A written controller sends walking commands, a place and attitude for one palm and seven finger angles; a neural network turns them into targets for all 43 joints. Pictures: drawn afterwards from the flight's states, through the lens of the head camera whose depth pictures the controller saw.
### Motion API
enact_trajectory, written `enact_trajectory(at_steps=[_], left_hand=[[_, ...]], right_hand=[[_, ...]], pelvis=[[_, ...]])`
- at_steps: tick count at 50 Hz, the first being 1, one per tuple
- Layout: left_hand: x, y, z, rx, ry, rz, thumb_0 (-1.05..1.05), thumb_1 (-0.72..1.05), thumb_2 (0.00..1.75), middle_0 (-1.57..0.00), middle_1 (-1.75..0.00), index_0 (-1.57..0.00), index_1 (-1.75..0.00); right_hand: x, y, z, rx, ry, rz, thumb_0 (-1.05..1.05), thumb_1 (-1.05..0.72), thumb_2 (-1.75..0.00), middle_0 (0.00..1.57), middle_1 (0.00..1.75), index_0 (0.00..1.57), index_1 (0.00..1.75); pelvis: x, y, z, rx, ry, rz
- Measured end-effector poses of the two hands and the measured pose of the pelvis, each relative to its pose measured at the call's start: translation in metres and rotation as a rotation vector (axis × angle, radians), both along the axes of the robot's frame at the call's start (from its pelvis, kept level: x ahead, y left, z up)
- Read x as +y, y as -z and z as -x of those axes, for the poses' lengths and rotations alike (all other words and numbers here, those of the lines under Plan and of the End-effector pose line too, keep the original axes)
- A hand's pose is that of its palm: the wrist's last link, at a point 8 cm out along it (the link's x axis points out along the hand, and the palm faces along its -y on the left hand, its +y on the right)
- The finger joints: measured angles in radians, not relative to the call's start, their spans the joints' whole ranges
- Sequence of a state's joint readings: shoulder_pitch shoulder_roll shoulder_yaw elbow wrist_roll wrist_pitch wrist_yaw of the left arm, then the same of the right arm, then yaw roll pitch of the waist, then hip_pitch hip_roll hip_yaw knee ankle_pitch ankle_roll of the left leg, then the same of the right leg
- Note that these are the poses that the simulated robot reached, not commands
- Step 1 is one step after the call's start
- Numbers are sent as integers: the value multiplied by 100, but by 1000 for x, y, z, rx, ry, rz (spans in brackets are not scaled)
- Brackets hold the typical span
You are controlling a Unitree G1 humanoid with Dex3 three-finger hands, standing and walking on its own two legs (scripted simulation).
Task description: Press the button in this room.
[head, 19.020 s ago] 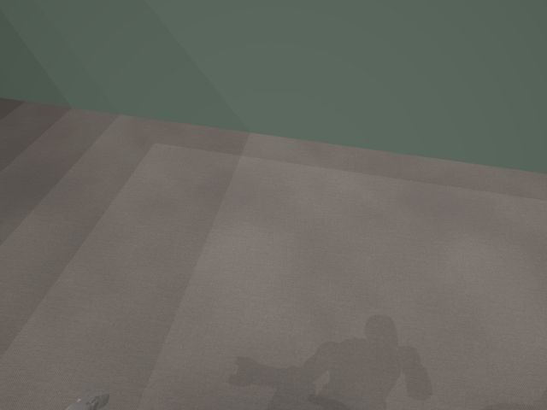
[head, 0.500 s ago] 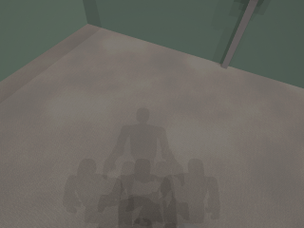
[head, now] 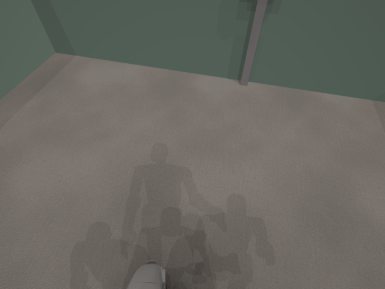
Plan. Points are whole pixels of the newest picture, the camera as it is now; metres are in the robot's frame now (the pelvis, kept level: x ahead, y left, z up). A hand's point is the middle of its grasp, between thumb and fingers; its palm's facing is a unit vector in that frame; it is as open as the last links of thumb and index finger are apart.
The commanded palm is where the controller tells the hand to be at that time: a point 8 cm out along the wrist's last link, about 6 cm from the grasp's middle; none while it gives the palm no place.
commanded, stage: turn or walk to find it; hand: left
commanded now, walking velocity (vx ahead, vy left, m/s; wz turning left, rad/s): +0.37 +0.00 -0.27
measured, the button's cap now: out of the picture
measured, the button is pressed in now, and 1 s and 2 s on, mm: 0 0 0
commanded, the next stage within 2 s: stand and wait in 1.06 s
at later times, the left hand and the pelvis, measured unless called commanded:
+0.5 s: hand (137, 204) +0.35 +0.18 -0.15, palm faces -0.18 -0.97 -0.19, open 7.4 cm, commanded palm none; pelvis +0.20 +0.02 +0.00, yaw -10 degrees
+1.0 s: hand (162, 185) +0.42 +0.13 -0.17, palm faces -0.10 -0.97 -0.21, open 7.2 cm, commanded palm none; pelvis +0.40 -0.06 +0.00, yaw -9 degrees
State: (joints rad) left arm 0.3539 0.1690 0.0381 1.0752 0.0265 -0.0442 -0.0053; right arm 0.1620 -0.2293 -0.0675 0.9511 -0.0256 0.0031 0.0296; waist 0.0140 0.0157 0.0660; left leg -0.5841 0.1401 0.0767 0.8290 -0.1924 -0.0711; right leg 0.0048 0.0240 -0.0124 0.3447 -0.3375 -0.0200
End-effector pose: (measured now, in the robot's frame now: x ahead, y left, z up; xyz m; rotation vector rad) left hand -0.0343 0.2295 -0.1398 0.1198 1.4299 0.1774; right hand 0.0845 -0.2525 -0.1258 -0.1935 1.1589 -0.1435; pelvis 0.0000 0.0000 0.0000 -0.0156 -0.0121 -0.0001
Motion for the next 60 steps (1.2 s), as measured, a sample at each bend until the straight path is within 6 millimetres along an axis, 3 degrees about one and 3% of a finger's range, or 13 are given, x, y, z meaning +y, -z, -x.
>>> enact_trajectory(at_steps=[5, 7, 10, 16, 21, 26, 31, 33, 37, 41, 47, 56, 60], left_hand=[[24, 22, -23, 91, -18, 22, 0, 90, 90, -21, -30, -20, -30], [37, 30, -43, 111, -5, 26, 1, 90, 90, -21, -30, -20, -30], [51, 27, -93, 73, 47, 18, 1, 91, 90, -20, -30, -20, -30], [58, 4, -224, -124, 146, -1, 1, 91, 90, -20, -30, -20, -30], [38, -11, -318, -246, 211, 6, 0, 91, 90, -20, -30, -20, -30], [-4, -15, -396, -292, 304, 25, 0, 91, 90, -20, -30, -20, -30], [-58, -7, -465, -332, 385, 34, 0, 91, 90, -20, -30, -20, -30], [-75, -3, -479, -356, 383, 36, 0, 91, 90, -20, -30, -20, -30], [-86, -5, -475, -318, 308, 36, -1, 91, 90, -20, -30, -20, -30], [-70, -18, -479, -301, 248, -34, -5, 96, 90, -21, -30, -21, -30], [-57, -11, -465, -155, 211, -42, -3, 94, 90, -20, -30, -20, -30], [-47, 23, -459, 76, 100, 39, 0, 91, 90, -20, -30, -20, -30], [-40, 27, -491, 121, 122, 48, 0, 91, 90, -20, -30, -20, -30]], right_hand=[[32, 4, -79, -87, -36, 17, 1, -91, -90, 20, 30, 20, 30], [42, 6, -97, -120, -31, 29, 1, -91, -90, 20, 30, 20, 30], [54, 4, -98, -106, 23, 16, 0, -91, -90, 20, 30, 20, 30], [60, 0, -62, 37, 176, 5, 0, -94, -90, 20, 30, 21, 30], [62, 3, -28, 195, 270, -24, 0, -94, -90, 20, 30, 20, 30], [66, 8, -9, 324, 360, -81, 0, -92, -90, 20, 30, 20, 30], [59, 22, -12, 438, 427, -151, 1, -91, -90, 20, 30, 20, 30], [50, 29, -25, 469, 425, -174, 1, -91, -90, 20, 30, 20, 30], [18, 28, -86, 402, 386, -158, 1, -91, -90, 20, 30, 20, 30], [-17, 24, -173, 247, 318, -117, 1, -91, -90, 20, 30, 20, 30], [-50, 9, -300, 35, 237, -66, 1, -91, -90, 20, 29, 20, 30], [-45, 0, -459, -92, 89, 13, 1, -91, -90, 20, 29, 20, 30], [-33, 3, -482, -95, 110, 25, 0, -91, -90, 20, 29, 20, 30]], pelvis=[[25, 17, -52, 1, 32, 15], [35, 23, -68, -7, 54, 11], [43, 17, -90, -20, 92, 8], [46, -1, -135, -13, 128, -10], [38, -6, -173, -5, 149, -25], [18, -4, -212, 1, 177, -38], [-18, 11, -257, 8, 200, -47], [-32, 17, -270, 2, 201, -34], [-48, 8, -297, -13, 191, -34], [-58, -2, -325, -8, 184, -23], [-62, -5, -371, -4, 173, -3], [-43, 13, -461, -6, 157, 24], [-34, 15, -489, -19, 181, 8]])
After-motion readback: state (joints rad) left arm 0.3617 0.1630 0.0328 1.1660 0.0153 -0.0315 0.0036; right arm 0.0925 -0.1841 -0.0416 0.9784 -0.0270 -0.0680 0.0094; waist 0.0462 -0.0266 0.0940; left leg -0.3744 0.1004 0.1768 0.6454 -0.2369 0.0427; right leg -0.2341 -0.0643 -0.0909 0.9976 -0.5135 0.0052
